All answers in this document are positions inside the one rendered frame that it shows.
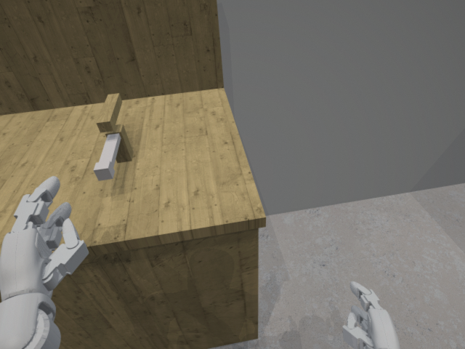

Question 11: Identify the right robot hand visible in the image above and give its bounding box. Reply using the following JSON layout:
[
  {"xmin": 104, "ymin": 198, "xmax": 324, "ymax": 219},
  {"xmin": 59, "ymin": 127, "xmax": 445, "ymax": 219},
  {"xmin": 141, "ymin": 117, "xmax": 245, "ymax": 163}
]
[{"xmin": 343, "ymin": 281, "xmax": 400, "ymax": 349}]

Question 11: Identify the left robot hand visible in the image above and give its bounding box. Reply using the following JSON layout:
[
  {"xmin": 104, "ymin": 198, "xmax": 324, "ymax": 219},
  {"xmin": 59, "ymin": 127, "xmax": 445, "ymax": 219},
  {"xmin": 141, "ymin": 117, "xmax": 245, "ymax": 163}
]
[{"xmin": 0, "ymin": 176, "xmax": 89, "ymax": 302}]

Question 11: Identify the robot left forearm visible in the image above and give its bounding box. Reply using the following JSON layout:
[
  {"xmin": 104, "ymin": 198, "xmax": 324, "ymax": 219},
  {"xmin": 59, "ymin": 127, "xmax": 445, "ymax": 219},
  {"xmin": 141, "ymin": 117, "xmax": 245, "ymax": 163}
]
[{"xmin": 0, "ymin": 292, "xmax": 61, "ymax": 349}]

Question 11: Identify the tap lever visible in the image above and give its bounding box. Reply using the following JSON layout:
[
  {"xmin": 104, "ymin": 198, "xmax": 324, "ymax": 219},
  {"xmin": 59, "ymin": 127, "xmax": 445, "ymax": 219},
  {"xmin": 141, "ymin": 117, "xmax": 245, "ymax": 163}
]
[{"xmin": 94, "ymin": 133, "xmax": 121, "ymax": 181}]

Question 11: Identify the counter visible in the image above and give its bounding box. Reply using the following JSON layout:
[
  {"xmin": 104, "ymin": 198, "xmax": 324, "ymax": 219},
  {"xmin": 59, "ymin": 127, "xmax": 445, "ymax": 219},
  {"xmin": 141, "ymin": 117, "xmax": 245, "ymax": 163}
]
[{"xmin": 0, "ymin": 0, "xmax": 266, "ymax": 349}]

